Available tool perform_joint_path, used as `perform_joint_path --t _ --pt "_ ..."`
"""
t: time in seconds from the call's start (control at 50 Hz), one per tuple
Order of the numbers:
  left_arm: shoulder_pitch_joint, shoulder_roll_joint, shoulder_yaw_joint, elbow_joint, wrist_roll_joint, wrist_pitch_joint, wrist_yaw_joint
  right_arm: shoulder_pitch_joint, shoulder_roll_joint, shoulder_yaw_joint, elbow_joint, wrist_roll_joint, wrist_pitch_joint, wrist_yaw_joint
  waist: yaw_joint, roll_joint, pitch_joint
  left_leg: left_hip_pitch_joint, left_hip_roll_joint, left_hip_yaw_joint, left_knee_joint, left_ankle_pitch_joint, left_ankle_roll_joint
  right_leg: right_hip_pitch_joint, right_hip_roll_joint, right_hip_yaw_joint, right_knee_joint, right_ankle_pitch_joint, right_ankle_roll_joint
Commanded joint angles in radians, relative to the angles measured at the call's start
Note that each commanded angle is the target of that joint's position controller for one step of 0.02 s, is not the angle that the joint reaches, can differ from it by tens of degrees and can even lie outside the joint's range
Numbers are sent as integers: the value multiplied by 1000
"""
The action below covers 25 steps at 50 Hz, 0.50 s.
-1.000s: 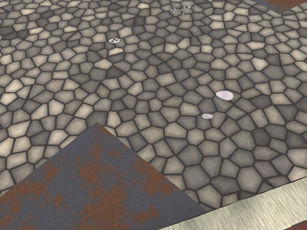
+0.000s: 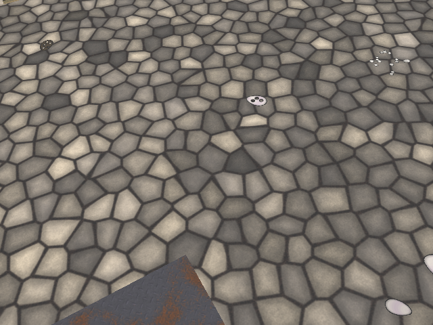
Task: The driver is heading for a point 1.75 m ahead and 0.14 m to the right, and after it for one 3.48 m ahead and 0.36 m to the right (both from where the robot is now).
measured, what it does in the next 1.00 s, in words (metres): steps on the spot: left foot 0.12 m higher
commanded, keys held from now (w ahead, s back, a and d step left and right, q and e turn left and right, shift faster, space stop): no key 1.00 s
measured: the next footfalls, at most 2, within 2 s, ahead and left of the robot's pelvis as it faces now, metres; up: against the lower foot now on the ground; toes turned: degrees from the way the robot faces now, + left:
left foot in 0.40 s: -0.04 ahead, +0.19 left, +0.12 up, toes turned +1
left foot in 1.70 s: +0.18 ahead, +0.20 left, +0.00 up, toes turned +1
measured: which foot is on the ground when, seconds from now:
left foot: up 0.00-0.38, down 0.40-1.00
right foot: down 0.00-1.00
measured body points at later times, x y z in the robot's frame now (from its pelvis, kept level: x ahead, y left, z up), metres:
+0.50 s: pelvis +0.00 +0.04 +0.01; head -0.01 +0.04 +0.46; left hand +0.06 +0.28 -0.13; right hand +0.11 -0.19 -0.11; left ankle -0.08 +0.19 -0.61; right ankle +0.06 -0.07 -0.73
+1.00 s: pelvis +0.02 +0.04 +0.02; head +0.01 +0.05 +0.47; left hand -0.01 +0.24 -0.15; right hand +0.03 -0.17 -0.14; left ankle -0.07 +0.19 -0.60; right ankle +0.06 -0.06 -0.73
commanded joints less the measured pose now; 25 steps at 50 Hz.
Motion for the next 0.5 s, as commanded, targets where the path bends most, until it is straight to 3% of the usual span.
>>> perform_joint_path --t 0.02,0.06,0.12,0.22,0.32,0.4,0.42,0.44,0.46,0.48,0.5 --pt "-76 189 27 -96 19 -12 21 81 -122 -42 -59 -34 13 -29 -34 -137 -85 58 48 23 -105 244 9 -52 -276 259 -226 256 -139" --pt "1 136 15 -56 3 -16 51 72 -79 -41 -45 -33 -15 -29 -10 -188 -110 16 51 11 -139 330 -7 32 -266 239 -198 349 -143" --pt "89 94 7 -24 -1 -5 71 27 -42 -35 -56 -28 -24 -33 23 -179 -152 -78 51 -8 -124 276 -24 175 -301 275 -153 402 -157" --pt "129 97 14 -21 -1 21 85 -45 -27 -33 -72 -28 -25 -38 49 -167 -87 -128 58 5 -118 249 -31 169 -298 327 -176 168 -170" --pt "134 109 25 -29 3 29 103 -73 -22 -26 -82 -25 -44 -38 58 -167 -86 -61 81 37 -183 201 -41 148 -313 343 -178 217 -206" --pt "68 122 43 -52 -7 52 109 -25 -10 -10 -58 -23 -54 -21 32 -223 -115 174 95 117 -553 136 -30 80 -266 243 -175 246 -153" --pt "58 112 48 -60 -16 60 106 28 -24 -16 -34 -20 -64 -16 16 -196 -98 255 76 162 -619 161 -13 23 -218 164 -158 247 -118" --pt "56 127 62 -65 -33 71 105 21 -43 -26 -15 -15 -76 -13 12 -89 -34 226 55 163 -731 235 33 -2 -140 50 -125 192 -56" --pt "62 137 75 -72 -45 80 102 -28 -86 -39 -9 -23 -84 -11 32 63 57 121 85 55 -896 254 96 -11 -72 -23 -49 75 -5" --pt "50 113 78 -83 -44 86 98 -68 -100 -42 -18 -39 -96 -12 53 140 118 9 161 -116 -1014 193 164 -4 -34 -37 37 -13 29" --pt "37 85 75 -83 -40 90 92 -82 -56 -26 -29 -43 -111 -10 56 101 136 -31 193 -190 -1029 197 198 17 -51 16 47 26 23"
